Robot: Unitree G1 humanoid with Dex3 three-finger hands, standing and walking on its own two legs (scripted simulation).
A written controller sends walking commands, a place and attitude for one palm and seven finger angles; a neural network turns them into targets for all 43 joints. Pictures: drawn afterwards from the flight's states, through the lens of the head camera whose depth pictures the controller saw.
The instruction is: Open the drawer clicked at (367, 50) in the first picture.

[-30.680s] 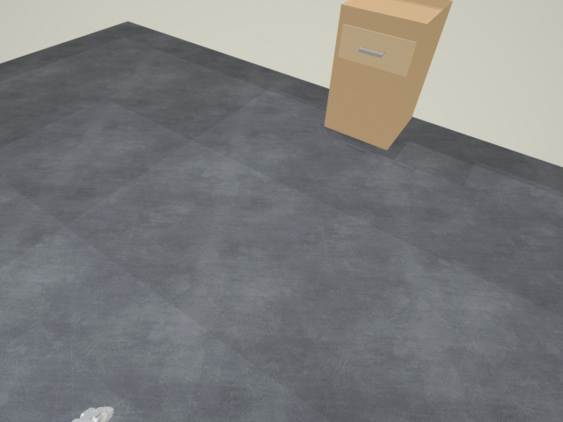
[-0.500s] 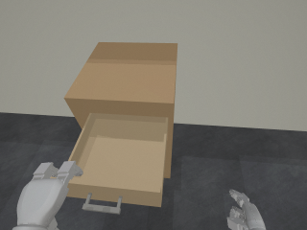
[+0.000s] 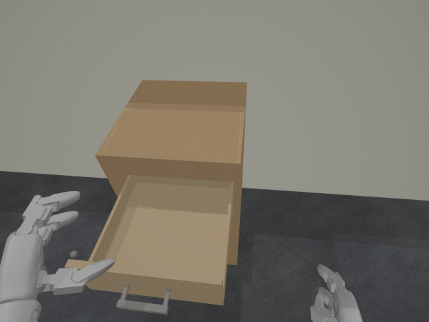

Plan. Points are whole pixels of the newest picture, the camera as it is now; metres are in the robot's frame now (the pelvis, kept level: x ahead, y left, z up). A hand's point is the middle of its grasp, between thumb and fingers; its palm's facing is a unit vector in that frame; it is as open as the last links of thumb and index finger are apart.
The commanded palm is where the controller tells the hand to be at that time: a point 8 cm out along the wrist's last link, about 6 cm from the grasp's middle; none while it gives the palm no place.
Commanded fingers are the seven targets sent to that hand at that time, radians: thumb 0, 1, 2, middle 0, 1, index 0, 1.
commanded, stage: draw the hand back to the body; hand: left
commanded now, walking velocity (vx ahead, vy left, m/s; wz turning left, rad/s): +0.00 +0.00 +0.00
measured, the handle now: (144, 299) +0.22 +0.22 -0.23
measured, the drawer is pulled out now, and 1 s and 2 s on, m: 0.30 0.30 0.30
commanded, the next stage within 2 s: step back with the hand held close in 0.56 s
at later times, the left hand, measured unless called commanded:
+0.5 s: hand (71, 245) +0.18 +0.22 +0.15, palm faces +0.38 -0.82 -0.42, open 7.8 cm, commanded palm +0.13 +0.26 +0.18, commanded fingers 0.00 0.90 0.90 -0.20 -0.30 -0.20 -0.30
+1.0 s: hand (64, 255) +0.17 +0.23 +0.14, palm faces +0.24 -0.82 -0.52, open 7.4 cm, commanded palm +0.11 +0.28 +0.18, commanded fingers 0.00 0.90 0.90 -0.20 -0.30 -0.20 -0.30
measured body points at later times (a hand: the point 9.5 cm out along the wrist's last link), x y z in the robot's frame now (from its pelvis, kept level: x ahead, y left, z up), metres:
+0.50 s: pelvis +0.00 -0.02 +0.01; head -0.01 -0.05 +0.45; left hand +0.16 +0.26 +0.17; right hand +0.20 -0.23 -0.08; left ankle -0.03 +0.11 -0.74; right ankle -0.02 -0.11 -0.74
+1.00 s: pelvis -0.02 +0.00 +0.00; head +0.02 -0.01 +0.45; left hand +0.15 +0.27 +0.17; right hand +0.16 -0.25 -0.09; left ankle -0.03 +0.11 -0.74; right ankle -0.02 -0.11 -0.74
